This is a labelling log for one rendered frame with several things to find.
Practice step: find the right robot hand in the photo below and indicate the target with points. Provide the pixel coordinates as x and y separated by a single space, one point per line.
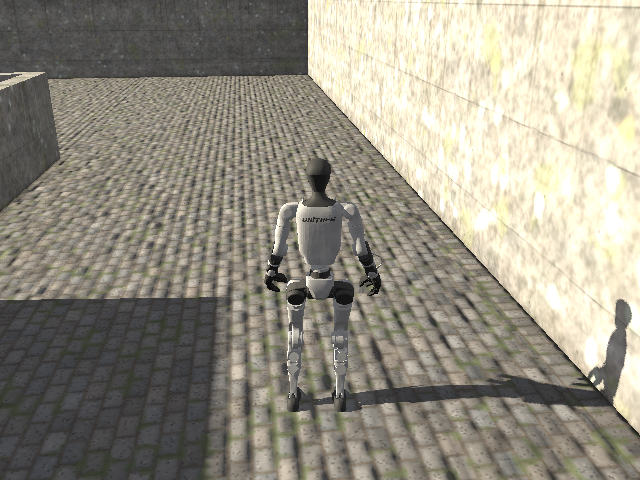
376 282

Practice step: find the robot right forearm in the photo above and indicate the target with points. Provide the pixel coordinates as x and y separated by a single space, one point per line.
368 263

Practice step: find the robot left forearm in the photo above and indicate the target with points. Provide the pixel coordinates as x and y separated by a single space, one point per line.
273 263

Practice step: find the right robot upper arm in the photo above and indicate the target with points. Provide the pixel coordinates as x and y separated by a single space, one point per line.
351 212

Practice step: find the left robot hand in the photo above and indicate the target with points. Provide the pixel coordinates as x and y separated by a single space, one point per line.
279 277

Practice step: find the robot right foot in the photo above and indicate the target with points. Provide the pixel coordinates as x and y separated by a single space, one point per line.
339 404

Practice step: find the left robot upper arm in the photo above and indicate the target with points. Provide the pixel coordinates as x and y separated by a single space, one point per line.
287 212

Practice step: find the robot torso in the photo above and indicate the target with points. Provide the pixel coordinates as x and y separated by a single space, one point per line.
319 240

